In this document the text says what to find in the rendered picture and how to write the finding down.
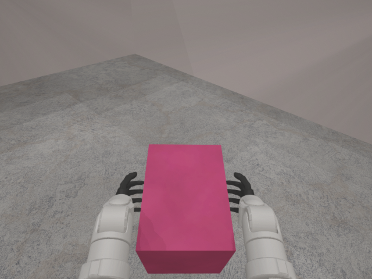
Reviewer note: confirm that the robot right forearm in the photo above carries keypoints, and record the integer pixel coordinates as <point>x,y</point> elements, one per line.
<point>265,252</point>

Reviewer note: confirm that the carton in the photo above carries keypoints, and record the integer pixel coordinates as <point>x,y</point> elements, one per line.
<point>185,224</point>

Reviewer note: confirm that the robot left forearm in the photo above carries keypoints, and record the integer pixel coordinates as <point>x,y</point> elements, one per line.
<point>111,241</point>

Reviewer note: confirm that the right robot hand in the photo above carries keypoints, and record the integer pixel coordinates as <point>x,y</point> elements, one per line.
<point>243,185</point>

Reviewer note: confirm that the left robot hand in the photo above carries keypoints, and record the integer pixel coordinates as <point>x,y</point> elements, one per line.
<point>126,184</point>

